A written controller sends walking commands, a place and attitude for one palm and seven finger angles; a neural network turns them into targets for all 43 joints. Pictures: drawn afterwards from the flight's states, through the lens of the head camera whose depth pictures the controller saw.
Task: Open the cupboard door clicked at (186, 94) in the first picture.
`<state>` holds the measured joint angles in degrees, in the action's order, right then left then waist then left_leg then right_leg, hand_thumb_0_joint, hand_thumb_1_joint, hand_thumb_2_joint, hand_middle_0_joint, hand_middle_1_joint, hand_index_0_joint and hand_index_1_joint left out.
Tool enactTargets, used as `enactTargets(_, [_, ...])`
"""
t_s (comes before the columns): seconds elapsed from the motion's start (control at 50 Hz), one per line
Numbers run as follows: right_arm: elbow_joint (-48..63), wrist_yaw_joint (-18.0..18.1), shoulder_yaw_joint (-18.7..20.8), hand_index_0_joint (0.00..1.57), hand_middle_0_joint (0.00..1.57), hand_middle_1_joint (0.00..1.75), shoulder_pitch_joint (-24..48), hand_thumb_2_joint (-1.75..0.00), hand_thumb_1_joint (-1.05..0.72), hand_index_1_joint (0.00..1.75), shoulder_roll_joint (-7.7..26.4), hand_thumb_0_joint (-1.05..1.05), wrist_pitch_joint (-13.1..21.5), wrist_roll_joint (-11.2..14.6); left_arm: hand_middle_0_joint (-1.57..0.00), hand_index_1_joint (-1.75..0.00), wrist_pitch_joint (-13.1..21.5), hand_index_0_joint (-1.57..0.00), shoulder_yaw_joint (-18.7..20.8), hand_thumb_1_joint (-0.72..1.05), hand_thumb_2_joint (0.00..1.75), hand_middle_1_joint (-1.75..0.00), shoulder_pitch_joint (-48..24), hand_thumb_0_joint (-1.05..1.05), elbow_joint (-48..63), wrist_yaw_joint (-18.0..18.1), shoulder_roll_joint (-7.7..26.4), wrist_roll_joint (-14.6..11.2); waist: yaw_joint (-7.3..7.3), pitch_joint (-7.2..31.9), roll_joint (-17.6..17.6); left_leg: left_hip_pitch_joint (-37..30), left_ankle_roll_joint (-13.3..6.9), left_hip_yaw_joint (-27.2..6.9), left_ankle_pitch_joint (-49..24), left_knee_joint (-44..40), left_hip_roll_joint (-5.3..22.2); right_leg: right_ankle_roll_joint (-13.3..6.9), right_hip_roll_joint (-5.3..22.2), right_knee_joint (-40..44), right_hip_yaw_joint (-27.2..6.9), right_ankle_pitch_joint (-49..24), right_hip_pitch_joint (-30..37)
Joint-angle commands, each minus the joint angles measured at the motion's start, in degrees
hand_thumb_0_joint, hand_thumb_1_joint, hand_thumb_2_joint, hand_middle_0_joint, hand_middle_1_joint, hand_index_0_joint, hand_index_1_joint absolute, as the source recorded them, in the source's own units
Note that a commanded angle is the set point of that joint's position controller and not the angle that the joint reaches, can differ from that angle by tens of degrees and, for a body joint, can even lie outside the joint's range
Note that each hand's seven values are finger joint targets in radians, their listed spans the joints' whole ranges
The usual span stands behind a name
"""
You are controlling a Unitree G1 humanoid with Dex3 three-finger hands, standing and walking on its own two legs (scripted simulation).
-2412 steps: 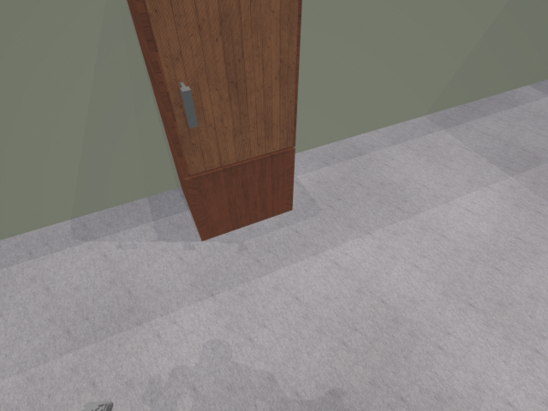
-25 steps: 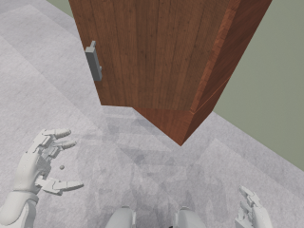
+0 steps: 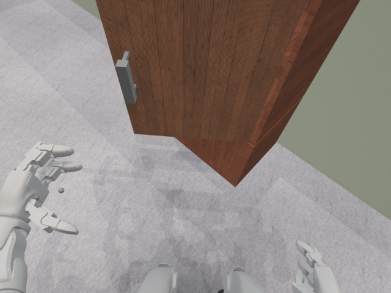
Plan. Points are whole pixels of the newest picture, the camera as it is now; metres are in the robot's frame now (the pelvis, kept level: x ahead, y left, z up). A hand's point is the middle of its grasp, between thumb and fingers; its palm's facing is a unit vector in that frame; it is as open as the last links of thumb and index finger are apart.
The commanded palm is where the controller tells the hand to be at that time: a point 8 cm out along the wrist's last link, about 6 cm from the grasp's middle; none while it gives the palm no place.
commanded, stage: raise the hand with hooked fingers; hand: left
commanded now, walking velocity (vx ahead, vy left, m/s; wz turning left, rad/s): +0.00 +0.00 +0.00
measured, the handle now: (128, 77) +0.61 +0.23 +0.03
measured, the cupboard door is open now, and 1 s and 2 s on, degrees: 40 40 40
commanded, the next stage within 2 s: move the hooked fingers beside the handle in 0.50 s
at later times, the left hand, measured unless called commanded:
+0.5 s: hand (68, 188) +0.29 +0.26 +0.04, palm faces +0.01 -1.00 -0.04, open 14.0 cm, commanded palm +0.26 +0.31 +0.05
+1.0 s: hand (78, 156) +0.36 +0.27 +0.04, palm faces -0.01 -1.00 -0.02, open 14.0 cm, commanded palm +0.34 +0.32 +0.05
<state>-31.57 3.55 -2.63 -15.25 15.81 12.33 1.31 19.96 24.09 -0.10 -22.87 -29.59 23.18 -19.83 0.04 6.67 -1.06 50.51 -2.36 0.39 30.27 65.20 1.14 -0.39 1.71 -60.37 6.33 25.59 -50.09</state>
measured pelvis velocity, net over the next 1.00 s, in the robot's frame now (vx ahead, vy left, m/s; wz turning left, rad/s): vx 0.00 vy -0.01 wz -0.02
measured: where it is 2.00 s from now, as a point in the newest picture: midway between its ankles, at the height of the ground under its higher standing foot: outside the picture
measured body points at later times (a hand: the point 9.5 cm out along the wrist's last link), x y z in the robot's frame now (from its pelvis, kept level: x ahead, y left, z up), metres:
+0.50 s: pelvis +0.00 -0.01 +0.00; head +0.08 +0.01 +0.44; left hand +0.28 +0.32 +0.05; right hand +0.16 -0.26 -0.08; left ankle +0.01 +0.09 -0.66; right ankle +0.04 -0.13 -0.66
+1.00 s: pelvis +0.00 -0.01 -0.01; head +0.10 +0.02 +0.43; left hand +0.35 +0.32 +0.04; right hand +0.13 -0.27 -0.09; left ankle +0.01 +0.09 -0.66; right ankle +0.04 -0.13 -0.66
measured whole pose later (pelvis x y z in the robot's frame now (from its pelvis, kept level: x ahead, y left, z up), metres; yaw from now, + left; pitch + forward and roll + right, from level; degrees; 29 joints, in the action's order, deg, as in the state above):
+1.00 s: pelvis +0.00 -0.01 -0.01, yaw -1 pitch +18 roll -3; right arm -32.6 4.0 -2.7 -15.7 16.6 9.8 1.3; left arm 19.5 26.8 -18.1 -39.8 -31.0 27.3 -17.0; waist 2.3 7.1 -0.5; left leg 54.7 -2.0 0.7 30.5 66.7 1.9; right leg -0.8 1.0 -62.0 5.9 25.6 -54.7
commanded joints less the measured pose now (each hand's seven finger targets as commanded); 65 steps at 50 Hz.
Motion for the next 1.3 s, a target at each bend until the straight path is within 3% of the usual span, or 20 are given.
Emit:
enactTargets(0.0, [7.54, 0.65, 4.51, 0.2, 0.2, 0.3, -0.88, -0.9, -0.9, 0.3, 9.39, 0.0, 2.64, 0.49, -0.3, -1.2, 3.58, -0.3, 6.04, -0.5, 0.3, -1.2, -8.76, 0.0, 10.19, -0.8, 14.19, -2.26, 0.01, 17.11, -5.73, -11.79, 2.58, -3.88, -19.58, -12.56, -0.8, -1.68, -2.85, 6.67, -2.34, -8.76, 9.57])
enactTargets(0.06, [7.66, 0.38, 4.69, 0.2, 0.2, 0.3, -1.43, -0.9, -0.9, 0.3, 9.71, 0.0, 2.51, 0.49, -0.3, -1.2, 3.39, -0.3, 5.63, -0.5, 0.3, -1.2, -7.21, 0.0, 8.27, -1.43, 13.15, -2.75, 0.11, 16.95, -2.7, -10.8, 2.33, -3.77, -20.72, -12.25, -0.63, -1.57, -3.0, 6.5, -2.22, -10.1, 10.18])
enactTargets(0.26, [7.75, 0.0, 4.87, 0.2, 0.2, 0.3, -1.57, -0.9, -0.9, 0.3, 9.43, 0.0, 1.89, 0.38, -0.3, -1.2, 5.12, -0.3, 6.94, -0.5, 0.3, -1.2, -8.33, 0.0, 9.87, -0.33, 14.7, -2.54, 0.27, 16.74, -5.2, -9.49, 1.83, -2.67, -18.62, -11.79, -0.92, -1.58, -2.77, 7.01, -3.47, -9.53, 10.91])
enactTargets(0.44, [7.96, 0.55, 4.5, 0.2, 0.2, 0.3, -0.98, -0.9, -0.9, 0.3, 9.15, 0.0, 1.84, 0.5, -0.3, -1.2, 5.07, -0.3, 5.88, -0.5, 0.3, -1.2, -9.15, 0.0, 8.79, -0.88, 13.55, -3.06, 0.88, 15.42, -3.48, -7.25, 1.29, -2.46, -15.73, -11.18, -1.02, -1.46, -2.71, 7.42, -4.14, -8.03, 11.27])
enactTargets(0.58, [7.95, 0.64, 4.46, 0.2, 0.2, 0.3, -0.77, -0.9, -0.9, 0.3, 8.97, 0.0, 1.86, 0.56, -0.3, -1.2, 4.75, -0.3, 6.29, -0.5, 0.3, -1.2, -8.73, 0.0, 9.07, -0.98, 13.99, -2.7, 0.5, 16.91, -4.0, -7.65, 1.32, -2.38, -16.33, -10.82, -1.01, -1.29, -2.6, 7.02, -4.2, -8.81, 11.61])
enactTargets(0.66, [6.45, 1.26, 4.17, 0.2, 0.2, 0.3, -1.15, -0.9, -0.9, 0.3, 9.26, 0.0, 1.82, 0.45, -0.3, -1.2, 4.89, -0.3, 6.98, -0.5, 0.3, -1.2, -18.08, 0.0, 6.51, -1.09, 16.33, -2.01, 1.72, 16.47, -5.0, -6.47, 1.37, -2.48, -14.81, -9.52, -0.78, -1.32, -2.64, 6.3, -4.56, -7.39, 9.12])
enactTargets(0.7, [5.9, 1.58, 4.14, 0.2, 0.2, 0.3, -1.21, -0.9, -0.9, 0.3, 9.36, 0.0, 1.95, 0.58, -0.3, -1.2, 4.85, -0.3, 5.51, -0.5, 0.3, -1.2, -21.56, 0.0, 4.61, -1.35, 15.5, -1.57, 2.37, 16.19, -5.16, -6.65, 1.37, -2.72, -14.18, -9.46, -0.75, -1.3, -2.49, 6.34, -4.49, -6.84, 8.0])
enactTargets(0.76, [5.35, 1.72, 4.27, 0.2, 0.2, 0.3, -2.43, -0.9, -0.9, 0.3, 9.71, 0.0, 1.77, 0.57, -0.3, -1.2, 4.2, -0.3, 5.91, -0.5, 0.3, -1.2, -22.91, 0.0, 2.09, -2.22, 16.94, -1.04, 1.98, 19.26, -5.04, -8.17, 1.47, -2.82, -17.08, -9.19, -0.56, -1.44, -2.58, 5.72, -4.36, -9.52, 8.59])
enactTargets(0.86, [5.09, 1.46, 4.1, 0.2, 0.2, 0.3, -3.23, -0.9, -0.9, 0.3, 10.02, 0.0, 0.48, 0.52, -0.3, -1.2, 2.76, -0.3, 6.53, -0.5, 0.3, -1.2, -28.83, 0.0, -2.54, -1.66, 19.18, 0.5, 2.0, 19.39, -5.16, -7.6, 1.74, -3.06, -17.82, -9.53, -0.35, -1.46, -2.55, 5.1, -3.84, -9.79, 7.49])
enactTargets(0.88, [5.14, 1.31, 4.11, 0.2, 0.2, 0.3, -3.24, -0.9, -0.9, 0.3, 9.87, 0.0, 0.18, 0.6, -0.3, -1.2, 2.53, -0.3, 5.68, -0.5, 0.3, -1.2, -29.51, 0.0, -4.06, -1.37, 18.04, 0.5, 2.42, 18.78, -4.44, -7.0, 1.54, -2.78, -16.87, -9.37, -0.47, -1.27, -2.59, 5.53, -4.11, -9.38, 7.3])
enactTargets(0.9, [4.84, 1.27, 4.19, 0.2, 0.2, 0.3, -3.65, -0.9, -0.9, 0.3, 10.16, 0.0, -0.09, 0.45, -0.3, -1.2, 2.62, -0.3, 7.61, -0.5, 0.3, -1.2, -30.42, 0.0, -5.61, -0.87, 20.07, 0.61, 2.2, 19.2, -2.93, -5.76, 1.43, -2.67, -16.67, -9.07, -0.39, -1.15, -2.48, 5.48, -4.3, -9.56, 8.18])
enactTargets(0.96, [5.04, 0.8, 4.11, 0.2, 0.2, 0.3, -4.45, -0.9, -0.9, 0.3, 10.2, 0.0, -1.06, 0.21, -0.3, -1.2, 3.65, -0.3, 9.3, -0.5, 0.3, -1.2, -32.01, 0.0, -7.03, -0.71, 22.64, 1.44, 1.52, 21.9, -4.92, -6.26, 1.49, -2.32, -19.16, -8.77, -0.47, -1.42, -2.69, 4.67, -4.55, -11.75, 9.64])
enactTargets(1.02, [4.76, 0.34, 4.44, 0.2, 0.2, 0.3, -5.11, -0.9, -0.9, 0.3, 10.25, 0.0, -1.99, 0.3, -0.3, -1.2, 4.21, -0.3, 8.51, -0.5, 0.3, -1.2, -32.75, 0.0, -8.53, -0.83, 21.95, 1.9, 2.03, 21.86, -5.66, -7.15, 1.56, -2.35, -19.77, -8.94, -0.22, -1.28, -2.78, 4.77, -4.35, -11.96, 8.26])
enactTargets(1.04, [4.45, 0.39, 4.29, 0.2, 0.2, 0.3, -5.48, -0.9, -0.9, 0.3, 10.51, 0.0, -2.25, 0.24, -0.3, -1.2, 4.29, -0.3, 7.81, -0.5, 0.3, -1.2, -35.04, 0.0, -10.04, -1.13, 21.81, 1.87, 2.91, 21.17, -4.69, -6.69, 1.45, -2.7, -19.97, -8.63, -0.08, -1.43, -3.07, 4.42, -4.07, -11.84, 7.2])
enactTargets(1.12, [3.52, 0.28, 4.65, 0.2, 0.2, 0.3, -6.81, -0.9, -0.9, 0.3, 11.11, 0.0, -3.47, 0.15, -0.3, -1.2, 4.66, -0.3, 8.98, -0.5, 0.3, -1.2, -38.88, 0.0, -13.48, -1.19, 24.03, 2.78, 3.15, 21.89, -4.54, -6.47, 1.42, -2.93, -18.84, -8.8, 0.09, -1.24, -2.93, 4.66, -4.1, -10.75, 6.44])
enactTargets(1.16, [2.84, 0.33, 4.69, 0.2, 0.2, 0.3, -7.65, -0.9, -0.9, 0.3, 11.16, 0.0, -3.99, 0.08, -0.3, -1.2, 5.42, -0.3, 8.35, -0.5, 0.3, -1.2, -43.59, 0.0, -13.43, -1.31, 24.65, 3.35, 3.9, 23.11, -6.03, -8.51, 1.52, -3.18, -20.88, -8.42, 0.25, -1.3, -3.17, 4.3, -3.99, -11.65, 5.06])
enactTargets(1.18, [2.77, 0.19, 4.8, 0.2, 0.2, 0.3, -7.88, -0.9, -0.9, 0.3, 11.21, 0.0, -4.24, -0.04, -0.3, -1.2, 5.69, -0.3, 8.69, -0.5, 0.3, -1.2, -43.24, 0.0, -13.67, -1.25, 24.93, 3.5, 3.46, 24.37, -7.24, -9.41, 1.77, -3.41, -21.24, -8.46, 0.22, -1.35, -3.09, 4.21, -4.01, -11.42, 4.98])
enactTargets(1.22, [2.34, 0.06, 4.75, 0.2, 0.2, 0.3, -8.18, -0.9, -0.9, 0.3, 11.24, 0.0, -4.81, -0.09, -0.3, -1.2, 5.98, -0.3, 8.11, -0.5, 0.3, -1.2, -44.61, 0.0, -15.18, -0.95, 24.69, 3.95, 3.85, 23.4, -7.43, -9.96, 1.87, -3.67, -22.07, -8.62, 0.41, -1.37, -3.09, 4.32, -3.67, -11.32, 3.78])
enactTargets(1.26, [1.82, 0.06, 4.78, 0.2, 0.2, 0.3, -9.13, -0.9, -0.9, 0.3, 11.54, 0.0, -5.57, -0.21, -0.3, -1.2, 6.05, -0.3, 9.52, -0.5, 0.3, -1.2, -46.04, 0.0, -17.29, -0.9, 26.77, 4.43, 3.93, 24.2, -6.81, -10.37, 1.96, -3.87, -23.34, -8.27, 0.64, -1.39, -3.38, 4.08, -3.61, -11.83, 3.38])
enactTargets(1.28, [1.68, 0.04, 4.64, 0.2, 0.2, 0.3, -9.12, -0.9, -0.9, 0.3, 11.41, 0.0, -5.9, -0.21, -0.3, -1.2, 5.78, -0.3, 8.19, -0.5, 0.3, -1.2, -47.09, 0.0, -19.65, -0.93, 25.41, 4.65, 4.75, 23.02, -5.91, -8.81, 1.63, -3.56, -21.56, -8.0, 0.49, -1.22, -3.29, 4.18, -3.67, -11.29, 3.0])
